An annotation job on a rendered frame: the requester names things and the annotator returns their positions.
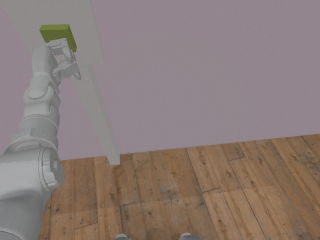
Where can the robot shin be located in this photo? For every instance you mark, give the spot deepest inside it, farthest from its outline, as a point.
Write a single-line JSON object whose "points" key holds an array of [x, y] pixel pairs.
{"points": [[185, 234], [121, 235]]}

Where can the button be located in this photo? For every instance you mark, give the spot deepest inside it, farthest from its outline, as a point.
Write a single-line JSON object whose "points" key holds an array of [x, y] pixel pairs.
{"points": [[52, 32]]}

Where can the left robot hand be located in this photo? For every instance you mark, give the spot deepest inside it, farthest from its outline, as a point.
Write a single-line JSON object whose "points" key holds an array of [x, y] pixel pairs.
{"points": [[43, 62]]}

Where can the left robot upper arm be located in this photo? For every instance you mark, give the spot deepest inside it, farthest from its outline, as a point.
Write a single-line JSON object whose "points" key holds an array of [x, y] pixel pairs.
{"points": [[27, 179]]}

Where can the left robot shin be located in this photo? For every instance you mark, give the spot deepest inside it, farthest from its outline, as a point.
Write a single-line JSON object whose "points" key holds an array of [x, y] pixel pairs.
{"points": [[121, 235]]}

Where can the panel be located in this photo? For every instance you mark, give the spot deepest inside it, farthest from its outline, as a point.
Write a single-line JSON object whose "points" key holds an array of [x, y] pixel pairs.
{"points": [[27, 17]]}

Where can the left robot forearm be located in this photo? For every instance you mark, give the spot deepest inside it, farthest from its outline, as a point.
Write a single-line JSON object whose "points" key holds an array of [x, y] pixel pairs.
{"points": [[40, 120]]}

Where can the right robot shin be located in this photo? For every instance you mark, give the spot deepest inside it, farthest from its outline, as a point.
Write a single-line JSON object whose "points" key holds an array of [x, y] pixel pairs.
{"points": [[185, 234]]}

